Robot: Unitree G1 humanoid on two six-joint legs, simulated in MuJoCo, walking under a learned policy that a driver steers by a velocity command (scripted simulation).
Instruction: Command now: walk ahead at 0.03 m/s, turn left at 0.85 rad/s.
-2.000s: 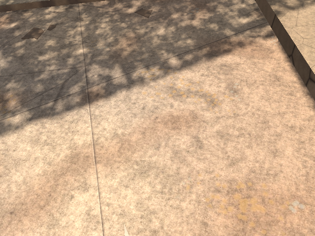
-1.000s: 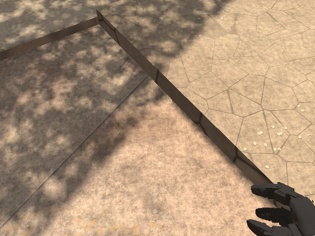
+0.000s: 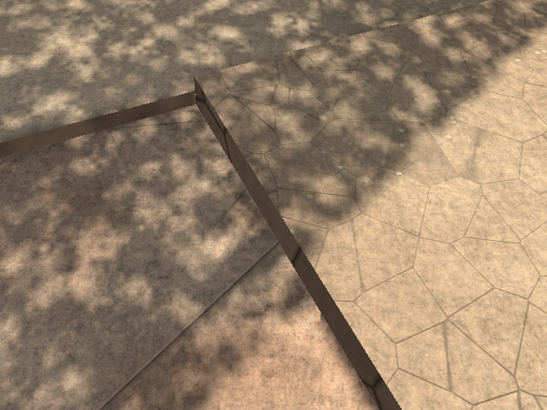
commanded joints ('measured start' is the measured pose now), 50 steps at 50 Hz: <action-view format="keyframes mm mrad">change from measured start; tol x4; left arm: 1 3 91 34 -58 5 -21 5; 5 -7 39 10 -45 -5 -12 -11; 11 -30 75 12 -62 -11 -20 -27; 15 26 63 8 -53 -2 -38 -47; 17 -15 176 30 -56 29 -35 -42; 19 -60 68 2 -78 24 -34 -35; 24 12 65 1 -68 8 -34 -29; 50 27 11 -9 -56 2 -43 -42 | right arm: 1 -80 -140 -40 -117 0 -3 -36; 14 -82 -113 -12 -119 -8 12 -7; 17 7 -52 2 -118 -13 -7 1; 19 -52 -99 -14 -115 -21 -19 6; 21 -79 -59 -9 -109 -23 -13 10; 50 -34 20 2 -96 -20 -38 7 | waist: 1 29 121 -178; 11 -32 173 -170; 15 20 152 -163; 16 4 72 -167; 17 -78 -160 -145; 18 -49 -214 -151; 30 26 60 -87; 50 9 27 -89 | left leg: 1 189 222 -327 -222 228 137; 3 191 200 -300 -204 257 138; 9 144 203 -364 -193 129 157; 14 155 183 -407 -135 196 131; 16 62 102 -339 -53 55 39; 17 7 -24 -166 20 -115 -20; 18 40 -16 -126 58 -191 -60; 24 180 35 -107 -64 70 -53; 30 89 76 -183 -132 28 -9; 50 159 61 -150 -97 93 -29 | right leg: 1 -108 12 72 -11 112 5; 5 -34 11 58 -201 151 36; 13 148 3 40 -464 86 -2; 15 305 -7 32 -690 276 -38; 16 389 -110 120 -724 390 -77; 17 373 -220 258 -738 515 -180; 18 321 -285 334 -778 490 -262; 27 297 -63 70 -660 165 -77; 32 340 -43 44 -615 227 -69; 50 305 -44 55 -643 238 -66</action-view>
